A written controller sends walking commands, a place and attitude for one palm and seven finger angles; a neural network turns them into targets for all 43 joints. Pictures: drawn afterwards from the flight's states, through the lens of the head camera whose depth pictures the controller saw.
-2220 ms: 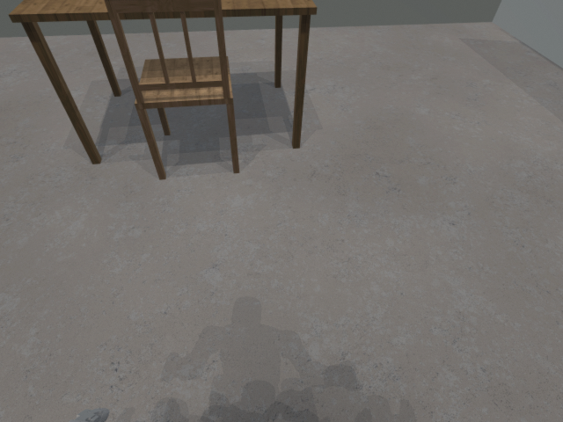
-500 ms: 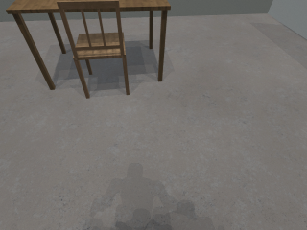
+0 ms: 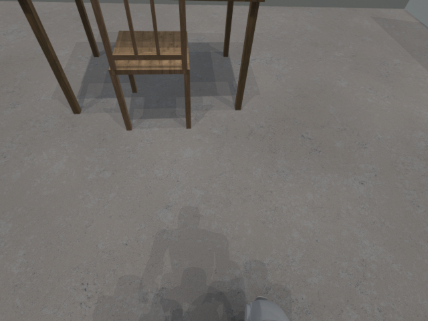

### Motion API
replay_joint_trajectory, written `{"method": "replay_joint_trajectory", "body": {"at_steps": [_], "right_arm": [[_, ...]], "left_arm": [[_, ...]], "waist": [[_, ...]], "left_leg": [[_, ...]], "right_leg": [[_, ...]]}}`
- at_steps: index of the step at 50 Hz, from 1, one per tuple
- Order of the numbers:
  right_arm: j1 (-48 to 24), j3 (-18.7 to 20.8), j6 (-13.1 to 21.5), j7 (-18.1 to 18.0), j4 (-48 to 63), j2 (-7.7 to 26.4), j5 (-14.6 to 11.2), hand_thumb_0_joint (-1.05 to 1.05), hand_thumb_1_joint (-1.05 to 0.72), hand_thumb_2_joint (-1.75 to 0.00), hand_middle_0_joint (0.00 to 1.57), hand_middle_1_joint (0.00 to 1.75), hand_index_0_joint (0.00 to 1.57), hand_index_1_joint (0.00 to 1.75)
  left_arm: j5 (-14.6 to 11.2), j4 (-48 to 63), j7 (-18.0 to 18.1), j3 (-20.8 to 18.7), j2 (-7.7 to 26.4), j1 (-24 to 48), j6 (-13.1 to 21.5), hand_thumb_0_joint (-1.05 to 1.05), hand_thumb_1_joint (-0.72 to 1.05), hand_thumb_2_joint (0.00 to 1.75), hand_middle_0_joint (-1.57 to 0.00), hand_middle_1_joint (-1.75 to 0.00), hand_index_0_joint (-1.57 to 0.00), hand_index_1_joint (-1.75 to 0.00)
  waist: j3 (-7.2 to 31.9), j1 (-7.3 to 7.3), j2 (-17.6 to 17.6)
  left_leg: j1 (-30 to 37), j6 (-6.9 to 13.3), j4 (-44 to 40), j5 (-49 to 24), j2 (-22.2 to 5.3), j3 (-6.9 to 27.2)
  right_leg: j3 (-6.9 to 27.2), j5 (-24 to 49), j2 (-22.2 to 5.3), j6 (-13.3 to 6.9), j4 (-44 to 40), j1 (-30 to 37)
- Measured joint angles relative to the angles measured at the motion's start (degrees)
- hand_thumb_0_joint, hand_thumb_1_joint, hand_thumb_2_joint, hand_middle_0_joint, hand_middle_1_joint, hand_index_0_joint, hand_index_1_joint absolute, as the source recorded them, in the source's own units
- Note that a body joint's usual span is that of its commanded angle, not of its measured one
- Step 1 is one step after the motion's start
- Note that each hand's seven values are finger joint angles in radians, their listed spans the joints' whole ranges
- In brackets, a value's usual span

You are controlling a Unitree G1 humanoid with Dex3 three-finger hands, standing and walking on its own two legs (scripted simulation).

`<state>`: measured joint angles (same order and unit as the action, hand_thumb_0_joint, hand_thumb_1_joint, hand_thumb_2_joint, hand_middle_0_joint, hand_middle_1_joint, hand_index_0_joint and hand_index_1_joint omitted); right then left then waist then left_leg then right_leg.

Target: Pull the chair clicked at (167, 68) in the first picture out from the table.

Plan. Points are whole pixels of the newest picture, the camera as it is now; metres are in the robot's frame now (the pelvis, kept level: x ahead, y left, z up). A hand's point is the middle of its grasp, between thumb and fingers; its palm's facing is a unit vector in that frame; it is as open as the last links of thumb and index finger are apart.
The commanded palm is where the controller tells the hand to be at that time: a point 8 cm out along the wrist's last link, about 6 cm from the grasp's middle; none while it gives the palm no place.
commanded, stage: walk to a spot facing it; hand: left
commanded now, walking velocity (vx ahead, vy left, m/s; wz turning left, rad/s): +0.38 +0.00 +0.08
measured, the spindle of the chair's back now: (130, 26) +1.30 +0.40 -0.11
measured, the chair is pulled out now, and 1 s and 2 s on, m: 0.00 0.00 0.00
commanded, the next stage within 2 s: take the last steps up to it in 0.94 s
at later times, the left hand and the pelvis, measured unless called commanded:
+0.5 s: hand (138, 293) +0.21 +0.17 -0.19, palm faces +0.16 -0.97 -0.18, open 7.2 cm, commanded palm none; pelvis +0.24 -0.01 -0.01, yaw +6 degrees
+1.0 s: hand (139, 180) +0.50 +0.22 -0.17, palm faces +0.08 -0.98 -0.17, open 7.3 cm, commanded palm none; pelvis +0.45 +0.04 +0.00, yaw +3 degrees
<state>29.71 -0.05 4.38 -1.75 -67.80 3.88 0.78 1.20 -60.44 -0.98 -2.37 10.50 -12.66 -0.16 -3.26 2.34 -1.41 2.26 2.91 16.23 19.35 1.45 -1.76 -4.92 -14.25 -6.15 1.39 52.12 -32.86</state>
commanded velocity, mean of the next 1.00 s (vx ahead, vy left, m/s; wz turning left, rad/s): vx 0.35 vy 0.00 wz -0.01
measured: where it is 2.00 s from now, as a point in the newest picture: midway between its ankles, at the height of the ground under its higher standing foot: (199, 196)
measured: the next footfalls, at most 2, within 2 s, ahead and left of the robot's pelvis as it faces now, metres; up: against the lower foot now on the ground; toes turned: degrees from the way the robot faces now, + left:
right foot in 0.14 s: +0.23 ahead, -0.14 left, +0.00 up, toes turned -7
left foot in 0.56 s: +0.40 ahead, +0.12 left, +0.00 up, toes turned +16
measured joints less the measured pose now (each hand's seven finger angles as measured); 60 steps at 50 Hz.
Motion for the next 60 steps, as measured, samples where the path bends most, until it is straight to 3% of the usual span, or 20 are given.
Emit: {"method": "replay_joint_trajectory", "body": {"at_steps": [5, 7, 8, 11, 12, 14, 17, 20, 24, 28, 29, 31, 33, 35, 41, 47, 52, 55, 57, 60], "right_arm": [[1.1, 0.6, -0.1, -0.1, -1.2, 0.3, 0.3, 0.0, -0.91, -0.9, 0.2, 0.3, 0.2, 0.3], [1.6, 0.8, -0.3, 0.0, -1.6, 0.7, 0.1, 0.0, -0.91, -0.9, 0.2, 0.3, 0.2, 0.3], [1.5, 1.0, -0.6, 0.1, -1.9, 0.8, -0.1, 0.0, -0.91, -0.9, 0.2, 0.3, 0.2, 0.3], [-2.0, 1.7, -1.8, 0.6, -1.2, 2.0, -0.6, 0.01, -0.91, -0.9, 0.2, 0.3, 0.2, 0.3], [-3.5, 2.0, -2.1, 0.8, -0.5, 2.6, -0.5, 0.01, -0.91, -0.9, 0.2, 0.3, 0.2, 0.3], [-7.1, 2.6, -2.6, 1.0, 1.5, 4.0, 0.0, 0.01, -0.91, -0.9, 0.2, 0.3, 0.2, 0.3], [-12.0, 3.4, -2.8, 1.3, 5.1, 5.5, 0.4, 0.01, -0.91, -0.9, 0.2, 0.3, 0.19, 0.3], [-16.3, 3.7, -3.0, 1.9, 8.1, 6.2, 0.6, 0.0, -0.92, -0.9, 0.19, 0.3, 0.19, 0.3], [-20.7, 3.6, -2.5, 3.0, 10.5, 6.7, 0.5, 0.0, -0.92, -0.9, 0.19, 0.3, 0.19, 0.3], [-22.9, 3.0, -1.7, 3.5, 11.8, 6.9, 0.6, 0.0, -0.92, -0.9, 0.19, 0.3, 0.19, 0.3], [-23.3, 2.9, -1.1, 3.3, 12.0, 6.7, 0.9, 0.0, -0.91, -0.9, 0.19, 0.3, 0.19, 0.3], [-23.5, 2.5, -0.2, 2.8, 12.3, 6.2, 0.9, 0.0, -0.91, -0.9, 0.19, 0.3, 0.19, 0.3], [-22.3, 2.1, 0.0, 2.1, 11.8, 5.4, 0.7, 0.0, -0.91, -0.9, 0.2, 0.3, 0.19, 0.3], [-20.3, 1.8, 0.1, 1.6, 10.6, 4.5, 0.5, 0.0, -0.91, -0.9, 0.2, 0.3, 0.19, 0.3], [-14.0, 2.9, 0.3, 0.3, 7.3, 5.4, -0.1, -0.02, -0.96, -0.9, 0.2, 0.3, 0.2, 0.3], [-8.1, 2.2, 0.1, 0.2, 4.0, 4.1, 0.0, -0.01, -0.93, -0.9, 0.2, 0.3, 0.2, 0.3], [-4.5, 1.9, -0.3, 0.2, 1.8, 3.0, 0.6, 0.0, -0.92, -0.9, 0.2, 0.3, 0.2, 0.3], [-2.7, 1.7, -0.9, 0.2, 0.5, 2.7, 0.6, 0.0, -0.91, -0.9, 0.2, 0.3, 0.2, 0.3], [-1.8, 1.6, -1.5, 0.5, -0.7, 2.1, 0.0, 0.0, -0.91, -0.9, 0.2, 0.3, 0.2, 0.3], [-4.2, 1.8, -2.8, 0.7, -0.7, 2.2, -0.5, 0.01, -0.91, -0.9, 0.2, 0.3, 0.2, 0.3]], "left_arm": [[-0.3, 2.1, -0.2, -0.3, -0.1, 5.6, 0.7, 0.01, 0.93, 0.9, -0.19, -0.3, -0.2, -0.3], [-0.1, 3.4, -0.2, -0.3, -0.2, 7.0, 1.9, 0.01, 0.92, 0.9, -0.19, -0.3, -0.2, -0.3], [0.1, 4.0, -0.1, -0.3, -0.2, 7.5, 3.0, 0.01, 0.92, 0.9, -0.19, -0.3, -0.2, -0.3], [-0.1, 4.7, 0.6, -0.3, -0.8, 7.6, 4.8, 0.01, 0.92, 0.9, -0.19, -0.3, -0.2, -0.3], [-0.2, 4.5, 0.8, -0.3, -1.0, 7.0, 4.9, 0.01, 0.92, 0.9, -0.19, -0.3, -0.2, -0.3], [0.0, 3.5, 1.4, -0.1, -1.5, 5.2, 4.9, 0.0, 0.92, 0.9, -0.19, -0.3, -0.2, -0.3], [-0.1, 1.8, 2.6, -1.0, -1.5, 1.8, 4.9, -0.01, 0.94, 0.9, -0.2, -0.3, -0.2, -0.3], [0.2, 0.2, 2.3, -1.0, -0.2, -1.5, 4.5, -0.01, 0.96, 0.9, -0.2, -0.3, -0.2, -0.3], [0.4, -1.8, 1.7, -0.4, 0.7, -5.5, 4.1, -0.01, 0.94, 0.9, -0.2, -0.3, -0.2, -0.3], [0.3, -3.1, 1.4, -0.3, 1.0, -9.6, 3.4, 0.0, 0.93, 0.9, -0.19, -0.3, -0.2, -0.3], [0.1, -3.6, 1.3, -0.4, 1.1, -10.3, 2.9, 0.0, 0.93, 0.9, -0.19, -0.3, -0.2, -0.3], [-0.2, -4.3, 1.1, -0.4, 0.9, -10.3, 1.7, 0.01, 0.92, 0.9, -0.19, -0.3, -0.2, -0.3], [-0.2, -4.6, 0.8, -0.6, 0.9, -9.5, 1.0, 0.01, 0.92, 0.9, -0.19, -0.3, -0.2, -0.3], [0.1, -4.2, 0.6, -0.8, 0.9, -8.2, 0.8, 0.01, 0.92, 0.9, -0.19, -0.3, -0.2, -0.3], [0.6, -1.4, 0.3, -1.2, -0.2, -4.8, 0.3, 0.01, 0.91, 0.9, -0.19, -0.3, -0.2, -0.3], [0.5, -0.4, 0.1, -1.5, -0.2, -0.4, -0.6, 0.01, 0.92, 0.9, -0.19, -0.3, -0.2, -0.3], [0.2, 0.4, 0.0, -1.3, 0.0, 3.3, -0.7, 0.01, 0.92, 0.9, -0.19, -0.3, -0.19, -0.3], [0.2, 1.3, 0.0, -0.9, -0.1, 5.1, 0.4, 0.01, 0.92, 0.9, -0.19, -0.3, -0.19, -0.3], [0.4, 2.1, 0.3, -0.8, 0.0, 5.7, 2.4, 0.01, 0.92, 0.9, -0.19, -0.3, -0.2, -0.3], [-0.3, 2.8, 0.7, -0.5, -0.6, 6.0, 4.0, 0.01, 0.92, 0.9, -0.19, -0.3, -0.2, -0.3]], "waist": [[-1.5, 1.59, 1.1], [-1.6, 1.59, 1.7], [-1.8, 1.28, 1.7], [-2.1, 0.71, 2.5], [-1.7, 0.44, 2.6], [-0.8, 0.21, 2.7], [1.0, 0.01, 2.6], [2.2, -0.71, 2.3], [2.1, -2.51, 1.6], [1.4, -4.36, 0.5], [0.9, -4.44, -0.2], [-0.1, -4.5, -0.7], [-0.4, -4.41, -0.9], [-0.4, -4.34, -1.1], [1.1, -3.83, -1.1], [0.8, -2.4, -0.9], [-0.7, -0.24, 0.3], [-1.7, 0.82, 1.7], [-1.9, 0.56, 1.9], [-2.9, 0.35, 2.8]], "left_leg": [[4.9, -1.3, 0.1, 4.5, -0.9, 0.3], [4.8, -1.9, 5.7, 8.7, -1.8, 0.8], [2.3, -1.8, 13.3, 10.8, -2.1, 0.8], [-11.4, -0.5, 45.7, 8.8, -2.7, 2.3], [-15.7, -0.2, 52.1, 6.4, -3.2, 1.9], [-23.1, -0.4, 57.0, 2.6, -4.8, 1.0], [-30.9, -1.7, 52.8, -0.9, -7.3, -0.1], [-34.4, -2.8, 43.4, -4.8, -9.0, -1.4], [-33.1, -2.9, 29.7, -7.1, -9.2, -3.1], [-26.9, -1.6, 19.7, -7.2, -7.1, -5.8], [-26.3, -0.1, 20.3, -7.9, -6.3, -6.5], [-25.2, 1.4, 22.7, -5.2, -5.6, -7.4], [-22.2, 1.6, 20.7, -4.0, -4.8, -7.9], [-18.7, 1.2, 16.5, -4.8, -3.8, -8.3], [-9.6, 1.6, 5.4, -6.0, -1.5, -9.3], [-2.4, 0.3, 0.7, -3.8, -1.1, -10.5], [2.1, -1.9, 1.4, 0.8, -2.0, -12.2], [3.2, -3.7, 6.1, 5.6, -4.0, -12.7], [-0.7, -3.8, 18.3, 8.5, -6.1, -11.7], [-13.5, -2.7, 45.6, 9.2, -6.1, -3.9]], "right_leg": [[-1.8, 2.1, 1.7, -1.9, -13.0, 2.1], [-2.9, 3.1, 3.2, -3.2, -17.1, 5.8], [-3.4, 6.4, 3.2, -4.0, -17.3, 6.9], [-5.2, 0.9, 3.4, -4.5, -13.2, 9.0], [-5.6, -0.4, 3.6, -4.4, -14.0, 10.6], [-6.2, -0.7, 3.9, -3.7, -17.1, 13.8], [-7.1, -0.7, 4.4, -3.5, -21.7, 18.0], [-7.7, -1.3, 4.8, -3.0, -25.3, 21.9], [-8.4, -3.5, 4.7, -1.5, -27.3, 26.7], [-8.6, -9.1, 2.8, 0.8, -23.7, 30.2], [-8.0, -11.0, 1.3, 0.5, -18.6, 28.9], [-3.5, -14.3, 0.9, -0.6, -1.5, 22.6], [-0.6, -11.7, 1.1, -1.2, 11.6, 15.9], [0.4, -7.4, 0.4, -1.1, 16.3, 10.7], [1.9, 1.7, -1.6, 0.3, 12.8, 0.9], [0.8, 5.7, -1.6, 0.6, 2.0, -1.2], [-1.2, 4.8, 0.2, -1.5, -9.5, 1.9], [-2.6, 4.0, 2.5, -3.3, -16.0, 6.4], [-3.4, 6.0, 3.5, -4.8, -17.6, 8.9], [-4.3, 1.8, 4.3, -6.1, -14.8, 10.2]]}}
